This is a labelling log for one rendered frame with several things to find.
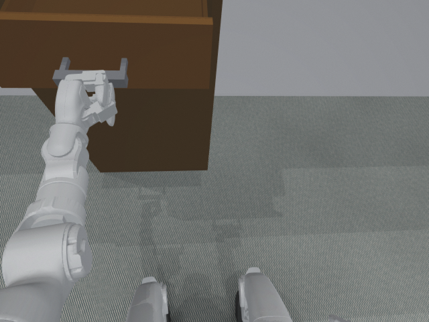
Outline robot left forearm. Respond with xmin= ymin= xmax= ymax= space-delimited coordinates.
xmin=1 ymin=123 xmax=89 ymax=286

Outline left robot hand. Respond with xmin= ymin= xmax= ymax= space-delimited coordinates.
xmin=55 ymin=70 xmax=117 ymax=133

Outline robot thigh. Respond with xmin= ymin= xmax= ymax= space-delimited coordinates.
xmin=125 ymin=281 xmax=168 ymax=322
xmin=238 ymin=272 xmax=293 ymax=322

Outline left robot thigh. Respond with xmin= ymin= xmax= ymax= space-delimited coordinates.
xmin=125 ymin=281 xmax=168 ymax=322

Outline cabinet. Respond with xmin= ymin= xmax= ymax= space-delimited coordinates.
xmin=0 ymin=0 xmax=223 ymax=172

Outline right robot thigh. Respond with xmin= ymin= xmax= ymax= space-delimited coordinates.
xmin=238 ymin=272 xmax=293 ymax=322

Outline drawer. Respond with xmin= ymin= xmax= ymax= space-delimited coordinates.
xmin=0 ymin=0 xmax=213 ymax=89

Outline left robot upper arm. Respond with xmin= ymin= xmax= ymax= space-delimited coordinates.
xmin=0 ymin=222 xmax=93 ymax=322

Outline handle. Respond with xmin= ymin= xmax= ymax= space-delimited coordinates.
xmin=52 ymin=57 xmax=128 ymax=88

